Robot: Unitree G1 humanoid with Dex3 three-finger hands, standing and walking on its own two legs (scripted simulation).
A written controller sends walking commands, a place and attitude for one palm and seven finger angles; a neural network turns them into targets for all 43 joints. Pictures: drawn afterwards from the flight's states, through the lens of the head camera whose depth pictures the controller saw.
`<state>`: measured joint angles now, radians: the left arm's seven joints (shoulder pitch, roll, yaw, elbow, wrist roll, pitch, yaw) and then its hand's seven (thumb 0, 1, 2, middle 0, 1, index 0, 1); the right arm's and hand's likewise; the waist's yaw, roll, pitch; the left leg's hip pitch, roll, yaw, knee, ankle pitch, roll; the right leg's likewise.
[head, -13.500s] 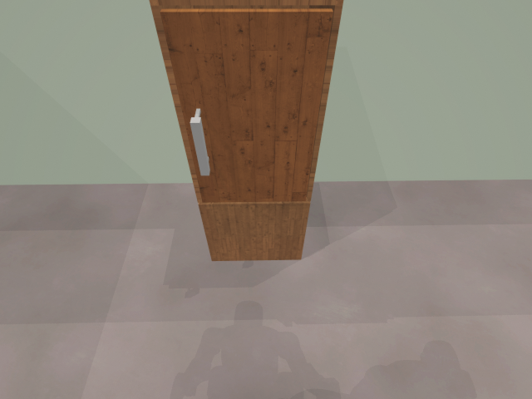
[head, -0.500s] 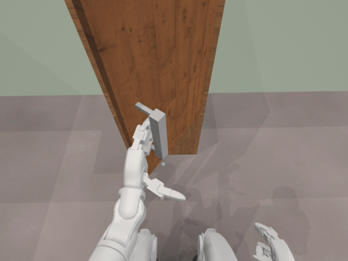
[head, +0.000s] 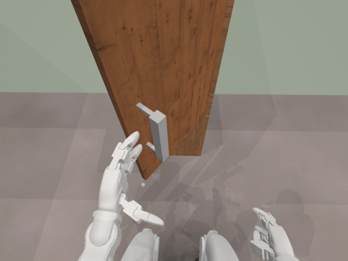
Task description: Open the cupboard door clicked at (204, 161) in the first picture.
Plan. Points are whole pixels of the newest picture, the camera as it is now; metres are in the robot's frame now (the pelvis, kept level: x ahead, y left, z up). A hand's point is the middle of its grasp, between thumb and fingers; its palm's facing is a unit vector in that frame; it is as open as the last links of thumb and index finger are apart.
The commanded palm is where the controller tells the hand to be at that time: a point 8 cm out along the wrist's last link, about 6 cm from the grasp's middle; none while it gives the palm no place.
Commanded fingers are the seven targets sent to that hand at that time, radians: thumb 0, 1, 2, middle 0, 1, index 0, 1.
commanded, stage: slide the hand sideways off the handle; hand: left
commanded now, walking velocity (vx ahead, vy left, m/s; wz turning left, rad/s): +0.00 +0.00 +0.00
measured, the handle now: (153, 134) +0.39 +0.07 +0.04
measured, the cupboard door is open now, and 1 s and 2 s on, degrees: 52 51 51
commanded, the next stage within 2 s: draw the hand back to the body in 0.28 s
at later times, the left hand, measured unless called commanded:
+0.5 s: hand (126, 200) +0.24 +0.11 +0.05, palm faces -0.03 -1.00 -0.04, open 16.3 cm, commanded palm +0.21 +0.18 +0.06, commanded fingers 0.00 -0.50 0.30 -0.15 -0.30 -0.15 -0.30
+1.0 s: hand (61, 195) +0.22 +0.19 +0.14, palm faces +0.10 -0.96 -0.27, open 15.6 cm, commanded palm +0.19 +0.24 +0.17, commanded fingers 0.00 -0.08 0.48 -0.17 -0.30 -0.17 -0.30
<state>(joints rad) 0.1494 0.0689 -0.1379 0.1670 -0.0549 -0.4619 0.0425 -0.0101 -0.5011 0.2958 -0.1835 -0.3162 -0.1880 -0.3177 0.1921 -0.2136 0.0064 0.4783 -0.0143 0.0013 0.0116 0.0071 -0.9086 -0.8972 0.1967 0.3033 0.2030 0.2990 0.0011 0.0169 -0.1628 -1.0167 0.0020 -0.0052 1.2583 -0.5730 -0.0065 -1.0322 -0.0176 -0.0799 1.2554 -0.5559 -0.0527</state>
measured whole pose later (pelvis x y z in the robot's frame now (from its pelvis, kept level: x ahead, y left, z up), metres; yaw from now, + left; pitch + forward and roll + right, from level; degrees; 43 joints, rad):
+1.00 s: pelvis +0.03 +0.01 +0.06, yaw +0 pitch +8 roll -1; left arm 0.58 0.29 0.07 -0.33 -0.09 -0.13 0.02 -0.01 -0.37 0.35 -0.16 -0.30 -0.16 -0.30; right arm 0.29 -0.23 0.02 0.42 0.04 -0.04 -0.11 0.01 -0.91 -0.90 0.20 0.30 0.20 0.30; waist 0.02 0.04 -0.15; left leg -0.60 0.01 -0.02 0.95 -0.49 0.00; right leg -0.60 0.00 -0.09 0.92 -0.47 -0.04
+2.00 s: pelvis +0.03 +0.01 +0.12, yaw -1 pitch -5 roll +0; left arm 0.47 0.34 0.33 -0.37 -0.05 -0.09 0.12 0.02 0.88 0.89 -0.21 -0.30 -0.21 -0.30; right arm 0.20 -0.23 0.03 0.65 0.00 -0.12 -0.08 0.01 -0.91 -0.90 0.20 0.30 0.20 0.30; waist 0.07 0.07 0.02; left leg -0.05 0.00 0.02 0.40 -0.26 0.01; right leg -0.07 0.01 -0.05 0.38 -0.23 -0.02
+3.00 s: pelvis -0.07 +0.03 +0.10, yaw -1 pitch -1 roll -1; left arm 0.51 0.40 0.43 -0.52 0.00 -0.24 0.16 0.02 0.89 0.89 -0.21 -0.30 -0.21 -0.30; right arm 0.22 -0.23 0.01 0.59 0.00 -0.08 -0.08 0.01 -0.90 -0.90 0.20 0.30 0.21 0.30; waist 0.01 -0.01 0.05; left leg -0.42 -0.01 0.01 0.65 -0.28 0.04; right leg -0.39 0.01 -0.04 0.53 -0.13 -0.01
